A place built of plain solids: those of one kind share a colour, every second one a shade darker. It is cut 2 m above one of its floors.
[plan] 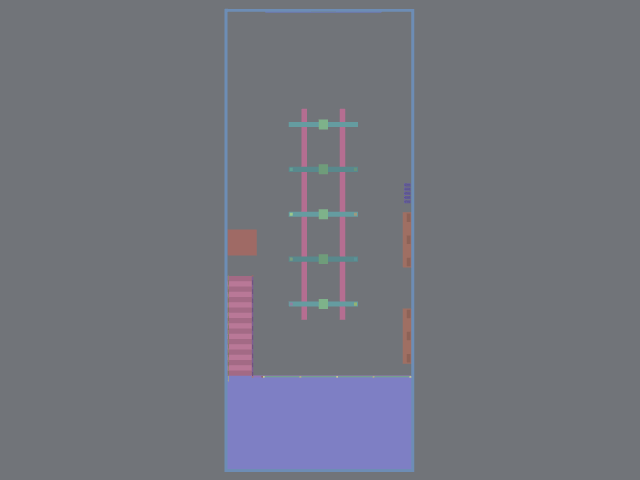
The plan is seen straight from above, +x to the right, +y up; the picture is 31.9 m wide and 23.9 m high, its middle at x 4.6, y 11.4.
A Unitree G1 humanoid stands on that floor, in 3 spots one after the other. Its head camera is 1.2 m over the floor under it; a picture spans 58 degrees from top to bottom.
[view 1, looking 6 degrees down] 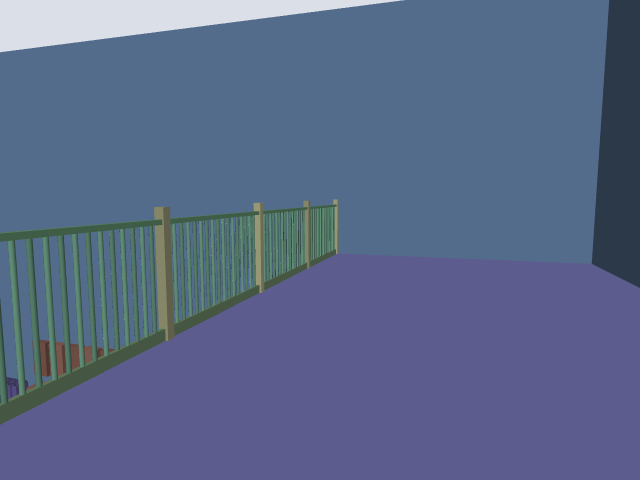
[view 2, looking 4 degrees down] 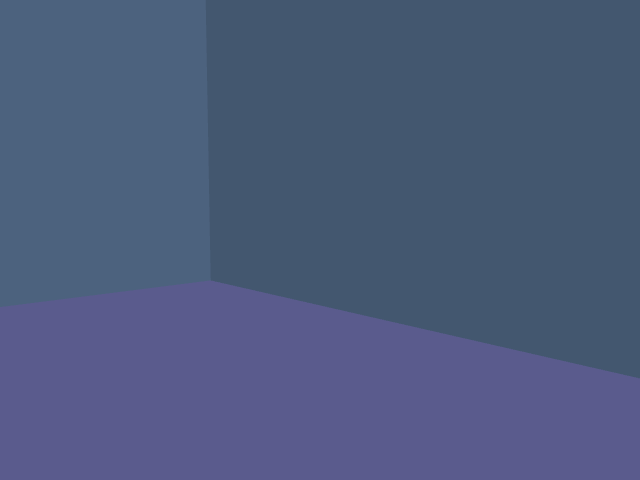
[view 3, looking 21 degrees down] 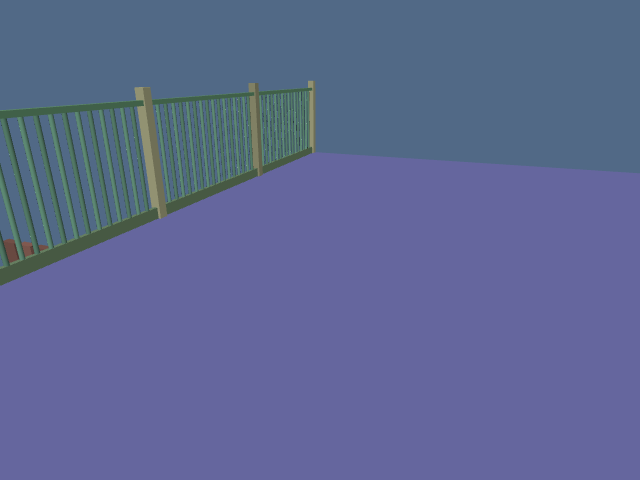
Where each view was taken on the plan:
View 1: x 0.64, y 2.34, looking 17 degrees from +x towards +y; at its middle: guard_bal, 7.75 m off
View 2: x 2.60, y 3.73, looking -44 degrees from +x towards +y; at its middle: wall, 5.39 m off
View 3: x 2.50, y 1.92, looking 21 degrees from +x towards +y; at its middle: gal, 3.35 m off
